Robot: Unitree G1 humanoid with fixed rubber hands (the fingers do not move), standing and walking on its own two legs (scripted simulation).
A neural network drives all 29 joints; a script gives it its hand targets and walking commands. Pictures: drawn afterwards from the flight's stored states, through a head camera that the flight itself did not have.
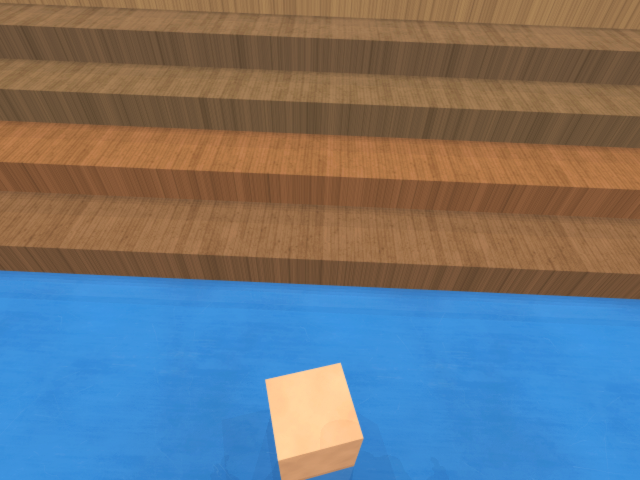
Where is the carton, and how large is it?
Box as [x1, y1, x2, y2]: [265, 363, 363, 479]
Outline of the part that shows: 340,363 265,379 281,479 305,479 352,466 354,464 363,438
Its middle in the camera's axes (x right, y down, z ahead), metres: -0.02 +0.51 +1.07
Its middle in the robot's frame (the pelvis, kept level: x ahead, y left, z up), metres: +0.43 +0.01 -0.66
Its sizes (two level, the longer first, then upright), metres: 0.210 0.200 0.250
